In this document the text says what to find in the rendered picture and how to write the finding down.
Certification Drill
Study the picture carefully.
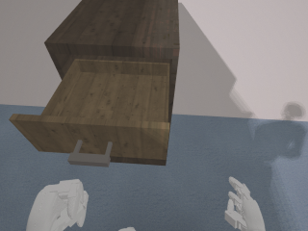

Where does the right robot hand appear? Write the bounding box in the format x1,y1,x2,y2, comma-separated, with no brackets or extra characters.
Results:
224,176,266,231

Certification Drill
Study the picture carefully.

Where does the drawer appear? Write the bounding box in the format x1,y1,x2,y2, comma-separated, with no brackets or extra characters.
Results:
9,59,170,160

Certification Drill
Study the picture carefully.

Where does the handle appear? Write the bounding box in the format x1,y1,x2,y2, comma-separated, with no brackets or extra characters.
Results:
67,140,113,167

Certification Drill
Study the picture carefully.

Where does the cabinet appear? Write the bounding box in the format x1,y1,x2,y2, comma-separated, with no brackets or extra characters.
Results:
44,0,180,166

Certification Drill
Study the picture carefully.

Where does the left robot hand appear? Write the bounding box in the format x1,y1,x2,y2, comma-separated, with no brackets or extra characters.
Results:
26,179,89,231

